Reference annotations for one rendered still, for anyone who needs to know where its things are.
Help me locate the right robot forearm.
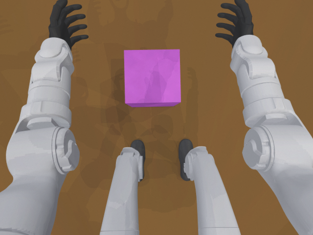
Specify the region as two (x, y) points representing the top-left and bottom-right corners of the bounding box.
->
(230, 35), (308, 131)

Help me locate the robot left hand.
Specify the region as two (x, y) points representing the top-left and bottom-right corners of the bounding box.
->
(48, 0), (89, 50)

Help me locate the robot right hand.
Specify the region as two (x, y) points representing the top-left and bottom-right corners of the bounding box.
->
(215, 0), (254, 48)

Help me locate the carton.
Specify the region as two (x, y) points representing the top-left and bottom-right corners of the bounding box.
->
(124, 49), (181, 107)

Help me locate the robot left upper arm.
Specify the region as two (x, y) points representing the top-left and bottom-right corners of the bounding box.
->
(0, 126), (80, 235)

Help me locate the robot right upper arm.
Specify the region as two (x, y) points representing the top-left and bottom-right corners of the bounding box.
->
(242, 124), (313, 235)

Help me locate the robot left shin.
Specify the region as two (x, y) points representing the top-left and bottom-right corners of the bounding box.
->
(116, 147), (140, 163)

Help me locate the left robot forearm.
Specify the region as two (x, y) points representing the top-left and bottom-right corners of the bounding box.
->
(6, 37), (74, 175)

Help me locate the right robot foot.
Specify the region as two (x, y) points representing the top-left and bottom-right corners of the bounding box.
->
(179, 139), (193, 181)

